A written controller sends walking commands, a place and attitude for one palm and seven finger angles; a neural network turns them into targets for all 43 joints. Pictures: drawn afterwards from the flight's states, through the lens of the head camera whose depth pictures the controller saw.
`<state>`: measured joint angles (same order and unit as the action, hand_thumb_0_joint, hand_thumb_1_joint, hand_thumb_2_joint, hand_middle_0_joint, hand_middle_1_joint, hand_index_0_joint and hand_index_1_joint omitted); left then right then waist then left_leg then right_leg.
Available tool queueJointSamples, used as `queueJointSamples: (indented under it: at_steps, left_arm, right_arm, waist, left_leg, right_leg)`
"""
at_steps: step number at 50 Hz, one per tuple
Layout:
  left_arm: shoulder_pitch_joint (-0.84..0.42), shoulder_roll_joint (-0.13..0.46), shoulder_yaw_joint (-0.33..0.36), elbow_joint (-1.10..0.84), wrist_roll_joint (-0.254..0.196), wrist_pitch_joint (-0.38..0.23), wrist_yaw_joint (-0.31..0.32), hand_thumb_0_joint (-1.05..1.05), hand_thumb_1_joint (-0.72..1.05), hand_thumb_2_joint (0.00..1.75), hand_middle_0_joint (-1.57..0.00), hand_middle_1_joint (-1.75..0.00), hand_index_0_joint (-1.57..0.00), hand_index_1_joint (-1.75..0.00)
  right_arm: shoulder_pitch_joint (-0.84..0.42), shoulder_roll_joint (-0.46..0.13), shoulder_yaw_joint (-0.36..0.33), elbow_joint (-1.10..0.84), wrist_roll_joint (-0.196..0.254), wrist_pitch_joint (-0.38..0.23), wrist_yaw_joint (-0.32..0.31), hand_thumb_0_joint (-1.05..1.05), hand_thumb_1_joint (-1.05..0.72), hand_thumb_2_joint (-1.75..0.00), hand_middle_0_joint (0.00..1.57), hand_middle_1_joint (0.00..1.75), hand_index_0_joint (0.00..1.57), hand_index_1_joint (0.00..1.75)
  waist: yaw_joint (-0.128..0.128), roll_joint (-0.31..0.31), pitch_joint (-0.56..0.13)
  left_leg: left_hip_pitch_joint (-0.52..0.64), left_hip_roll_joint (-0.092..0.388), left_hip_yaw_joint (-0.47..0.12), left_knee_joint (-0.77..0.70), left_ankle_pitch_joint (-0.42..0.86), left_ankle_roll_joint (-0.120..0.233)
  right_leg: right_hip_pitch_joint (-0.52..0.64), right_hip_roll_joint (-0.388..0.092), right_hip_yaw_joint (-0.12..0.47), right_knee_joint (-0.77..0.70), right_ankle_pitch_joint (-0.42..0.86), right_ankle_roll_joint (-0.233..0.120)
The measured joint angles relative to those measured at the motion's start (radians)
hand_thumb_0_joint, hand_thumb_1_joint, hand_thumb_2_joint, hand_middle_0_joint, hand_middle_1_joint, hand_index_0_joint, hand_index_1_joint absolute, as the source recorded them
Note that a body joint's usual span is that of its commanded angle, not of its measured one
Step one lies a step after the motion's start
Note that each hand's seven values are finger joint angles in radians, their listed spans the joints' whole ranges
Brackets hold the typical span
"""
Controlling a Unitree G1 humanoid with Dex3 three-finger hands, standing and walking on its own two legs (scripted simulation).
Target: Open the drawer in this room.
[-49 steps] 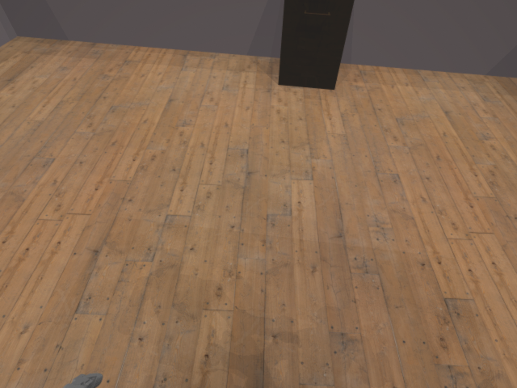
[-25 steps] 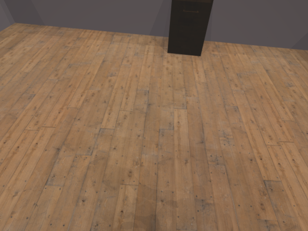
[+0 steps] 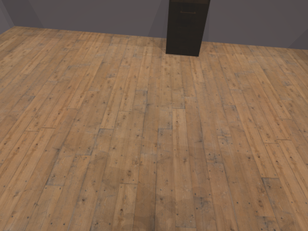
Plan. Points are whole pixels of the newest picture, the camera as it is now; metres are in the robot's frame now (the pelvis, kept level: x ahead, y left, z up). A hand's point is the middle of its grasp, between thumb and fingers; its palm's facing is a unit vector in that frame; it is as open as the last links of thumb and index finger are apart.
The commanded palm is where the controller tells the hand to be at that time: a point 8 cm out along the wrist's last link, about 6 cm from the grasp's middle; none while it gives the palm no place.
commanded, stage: turn or walk to find it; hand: left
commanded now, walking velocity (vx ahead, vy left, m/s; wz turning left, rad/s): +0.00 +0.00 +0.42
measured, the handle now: out of the picture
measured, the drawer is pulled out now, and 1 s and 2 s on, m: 0.00 0.00 0.00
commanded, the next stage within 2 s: stand and wait in 0.34 s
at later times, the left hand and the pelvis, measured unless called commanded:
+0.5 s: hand out of the picture +0.02 +0.22 -0.18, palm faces +0.14 -0.96 -0.24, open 7.4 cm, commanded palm none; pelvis -0.03 +0.01 -0.01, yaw +8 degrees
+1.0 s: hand out of the picture -0.09 +0.17 -0.19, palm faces +0.27 -0.95 -0.18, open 7.3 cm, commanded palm none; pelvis -0.04 +0.01 -0.01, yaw +13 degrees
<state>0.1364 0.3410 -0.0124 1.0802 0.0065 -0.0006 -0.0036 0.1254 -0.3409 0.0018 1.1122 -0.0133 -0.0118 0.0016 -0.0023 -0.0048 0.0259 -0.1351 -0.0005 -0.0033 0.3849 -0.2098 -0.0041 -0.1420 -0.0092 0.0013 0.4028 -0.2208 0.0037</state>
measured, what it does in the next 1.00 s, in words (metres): steps on the spot: right foot, then left foot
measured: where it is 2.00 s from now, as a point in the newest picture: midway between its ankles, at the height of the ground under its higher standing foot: outside the picture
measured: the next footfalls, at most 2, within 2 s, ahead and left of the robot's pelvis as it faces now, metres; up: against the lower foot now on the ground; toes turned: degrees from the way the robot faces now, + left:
right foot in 0.60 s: +0.01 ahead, -0.12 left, +0.00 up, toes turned +9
left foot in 0.88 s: -0.03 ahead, +0.13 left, +0.00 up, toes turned +15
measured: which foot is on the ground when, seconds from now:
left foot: down 0.00-0.62, up 0.64-0.86, down 0.88-1.00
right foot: down 0.00-0.30, up 0.32-0.58, down 0.60-1.00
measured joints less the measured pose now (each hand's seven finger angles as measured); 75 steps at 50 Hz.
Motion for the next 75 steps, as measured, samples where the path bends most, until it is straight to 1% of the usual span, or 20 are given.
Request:
queueJointSamples:
  at_steps: [9,15,19,22,26,30,31,34,40,42,44,49,57,61,65,67,68,70,72,75]
  left_arm:
    - [0.017,-0.053,0.006,-0.06,0.001,0.029,0.021,0.01,0.91,0.9,-0.2,-0.3,-0.2,-0.3]
    - [0.06,-0.088,0.011,-0.101,0.006,0.049,0.024,0.01,0.91,0.9,-0.2,-0.3,-0.2,-0.3]
    - [0.057,-0.09,0.025,-0.108,0.003,0.064,0.03,0.01,0.91,0.9,-0.2,-0.3,-0.2,-0.3]
    - [0.053,-0.096,0.034,-0.116,0.001,0.056,0.03,0.01,0.91,0.9,-0.2,-0.3,-0.2,-0.3]
    - [0.058,-0.113,0.034,-0.12,-0.002,0.046,0.03,0.01,0.91,0.9,-0.2,-0.3,-0.2,-0.3]
    - [0.084,-0.122,0.026,-0.112,-0.002,0.021,0.033,0.01,0.91,0.9,-0.2,-0.3,-0.2,-0.3]
    - [0.088,-0.131,0.024,-0.1,0.0,0.015,0.036,0.01,0.91,0.9,-0.2,-0.3,-0.2,-0.3]
    - [0.118,-0.153,0.014,-0.075,0.005,0.015,0.033,0.01,0.91,0.9,-0.2,-0.3,-0.2,-0.3]
    - [0.142,-0.175,0.014,-0.062,0.012,0.017,0.029,0.01,0.91,0.9,-0.2,-0.3,-0.2,-0.3]
    - [0.145,-0.178,0.016,-0.06,0.013,0.012,0.031,0.01,0.91,0.9,-0.2,-0.3,-0.2,-0.3]
    - [0.152,-0.178,0.017,-0.054,0.009,0.011,0.033,0.01,0.91,0.9,-0.2,-0.3,-0.2,-0.3]
    - [0.162,-0.159,0.017,-0.01,0.002,0.029,0.036,0.01,0.91,0.9,-0.2,-0.3,-0.2,-0.3]
    - [0.2,-0.164,0.019,0.029,0.006,0.039,0.021,0.01,0.91,0.9,-0.2,-0.3,-0.2,-0.3]
    - [0.201,-0.16,0.038,0.006,0.013,0.052,0.008,0.01,0.91,0.9,-0.2,-0.3,-0.2,-0.3]
    - [0.214,-0.158,0.057,-0.022,0.024,0.054,-0.007,0.01,0.91,0.9,-0.2,-0.3,-0.2,-0.3]
    - [0.231,-0.157,0.063,-0.042,0.025,0.035,-0.013,0.01,0.91,0.9,-0.2,-0.3,-0.2,-0.3]
    - [0.241,-0.154,0.065,-0.053,0.028,0.018,-0.011,0.01,0.91,0.9,-0.2,-0.3,-0.2,-0.3]
    - [0.251,-0.163,0.063,-0.058,0.022,-0.01,0.0,0.01,0.91,0.9,-0.2,-0.3,-0.2,-0.3]
    - [0.279,-0.174,0.059,-0.053,0.018,-0.029,0.008,0.01,0.91,0.9,-0.2,-0.3,-0.2,-0.3]
    - [0.318,-0.191,0.047,-0.027,0.016,-0.035,0.008,0.0,0.91,0.9,-0.2,-0.3,-0.2,-0.3]
  right_arm:
    - [0.041,0.044,-0.008,-0.05,-0.005,0.038,0.001,0.01,-0.91,-0.9,0.2,0.3,0.2,0.3]
    - [0.08,0.104,-0.019,-0.091,-0.005,0.052,0.009,0.01,-0.91,-0.9,0.2,0.3,0.2,0.3]
    - [0.106,0.149,-0.019,-0.12,-0.01,0.04,0.005,0.01,-0.91,-0.9,0.2,0.3,0.21,0.3]
    - [0.119,0.167,-0.018,-0.123,-0.012,0.04,-0.004,0.01,-0.9,-0.9,0.2,0.3,0.21,0.3]
    - [0.128,0.167,-0.025,-0.116,-0.013,0.039,-0.013,0.01,-0.9,-0.9,0.2,0.3,0.21,0.3]
    - [0.135,0.16,-0.032,-0.102,-0.004,0.035,-0.015,0.01,-0.9,-0.9,0.2,0.3,0.21,0.3]
    - [0.13,0.154,-0.034,-0.095,0.0,0.036,-0.015,0.01,-0.9,-0.9,0.2,0.3,0.21,0.3]
    - [0.129,0.14,-0.04,-0.082,-0.002,0.048,-0.014,0.01,-0.91,-0.9,0.2,0.3,0.21,0.3]
    - [0.135,0.128,-0.053,-0.059,0.001,0.055,-0.012,0.01,-0.91,-0.9,0.2,0.3,0.2,0.3]
    - [0.131,0.128,-0.052,-0.052,0.003,0.052,-0.015,0.01,-0.91,-0.9,0.2,0.3,0.2,0.3]
    - [0.127,0.127,-0.047,-0.046,0.003,0.041,-0.018,0.01,-0.91,-0.9,0.2,0.3,0.2,0.3]
    - [0.098,0.164,-0.027,-0.024,0.001,0.02,-0.026,0.01,-0.91,-0.9,0.2,0.3,0.2,0.3]
    - [0.05,0.184,-0.025,-0.039,0.004,0.014,-0.035,0.01,-0.92,-0.9,0.2,0.3,0.21,0.3]
    - [0.043,0.18,-0.036,-0.064,0.0,0.022,-0.031,0.01,-0.92,-0.9,0.2,0.3,0.21,0.3]
    - [0.064,0.16,-0.05,-0.077,-0.011,0.024,-0.019,0.01,-0.91,-0.9,0.2,0.3,0.21,0.3]
    - [0.087,0.145,-0.055,-0.076,-0.015,0.025,-0.014,0.01,-0.91,-0.9,0.2,0.3,0.21,0.3]
    - [0.099,0.14,-0.057,-0.076,-0.013,0.028,-0.011,0.01,-0.91,-0.9,0.2,0.3,0.21,0.3]
    - [0.11,0.123,-0.062,-0.063,-0.015,0.041,-0.006,0.01,-0.91,-0.9,0.2,0.3,0.21,0.3]
    - [0.109,0.115,-0.064,-0.054,-0.018,0.044,0.004,0.01,-0.91,-0.9,0.2,0.3,0.2,0.3]
    - [0.1,0.114,-0.068,-0.069,-0.022,0.029,0.015,0.01,-0.91,-0.9,0.2,0.3,0.2,0.3]
  waist:
    - [-0.007,0.005,0.001]
    - [-0.005,-0.022,0.021]
    - [-0.013,-0.034,0.035]
    - [-0.013,-0.022,0.037]
    - [-0.014,0.004,0.026]
    - [-0.006,0.001,0.002]
    - [-0.002,0.012,0.003]
    - [-0.008,0.029,-0.009]
    - [-0.005,0.013,-0.009]
    - [0.002,0.003,0.0]
    - [0.007,0.0,0.005]
    - [0.032,-0.044,0.016]
    - [0.041,-0.021,0.008]
    - [0.041,-0.016,0.015]
    - [0.04,0.013,0.006]
    - [0.039,0.031,-0.008]
    - [0.042,0.032,-0.018]
    - [0.055,0.055,-0.021]
    - [0.064,0.053,-0.026]
    - [0.047,0.038,-0.031]
  left_leg:
    - [-0.108,-0.017,-0.045,0.131,-0.043,0.002]
    - [-0.172,-0.052,-0.059,0.244,-0.09,0.026]
    - [-0.188,-0.067,-0.079,0.226,-0.066,0.039]
    - [-0.179,-0.065,-0.105,0.166,-0.021,0.036]
    - [-0.167,-0.061,-0.132,0.104,0.023,0.025]
    - [-0.176,-0.077,-0.132,0.119,0.023,0.002]
    - [-0.179,-0.07,-0.13,0.141,0.009,-0.003]
    - [-0.177,-0.044,-0.094,0.197,-0.094,-0.004]
    - [-0.179,0.005,-0.011,0.353,-0.182,-0.011]
    - [-0.146,0.016,0.01,0.296,-0.17,-0.015]
    - [-0.093,0.027,0.018,0.175,-0.078,-0.011]
    - [-0.074,0.005,0.04,0.144,-0.079,0.011]
    - [-0.058,0.028,0.091,0.105,-0.057,0.014]
    - [-0.078,0.039,0.129,0.136,-0.071,0.015]
    - [-0.078,0.071,0.167,0.174,-0.104,0.008]
    - [-0.092,0.091,0.173,0.226,-0.147,0.001]
    - [-0.123,0.096,0.167,0.293,-0.224,-0.001]
    - [-0.206,0.093,0.1,0.482,-0.289,-0.002]
    - [-0.28,0.078,0.066,0.623,-0.232,-0.003]
    - [-0.361,0.083,0.065,0.683,-0.1,-0.021]
  right_leg:
    - [-0.073,-0.016,-0.046,0.098,-0.046,0.005]
    - [-0.127,-0.051,-0.061,0.212,-0.103,0.023]
    - [-0.216,-0.029,-0.027,0.455,-0.268,0.028]
    - [-0.242,-0.008,-0.015,0.538,-0.288,0.03]
    - [-0.19,0.002,-0.011,0.419,-0.278,0.03]
    - [-0.063,-0.008,0.005,0.123,-0.123,0.022]
    - [-0.058,-0.001,0.005,0.117,-0.102,0.008]
    - [-0.042,0.006,-0.004,0.123,-0.097,-0.014]
    - [-0.024,-0.015,-0.048,0.114,-0.099,-0.014]
    - [-0.031,-0.024,-0.062,0.126,-0.105,-0.008]
    - [-0.047,-0.027,-0.074,0.155,-0.119,0.003]
    - [-0.04,-0.05,-0.057,0.139,-0.102,0.025]
    - [-0.039,-0.026,-0.007,0.078,-0.047,0.027]
    - [-0.097,-0.02,0.024,0.154,-0.081,0.016]
    - [-0.146,-0.017,-0.043,0.316,-0.207,0.001]
    - [-0.11,-0.009,-0.075,0.256,-0.198,-0.008]
    - [-0.104,-0.003,-0.07,0.221,-0.191,-0.027]
    - [-0.106,0.02,-0.079,0.234,-0.164,-0.052]
    - [-0.075,0.031,-0.065,0.184,-0.137,-0.061]
    - [-0.008,0.035,-0.04,0.067,-0.089,-0.057]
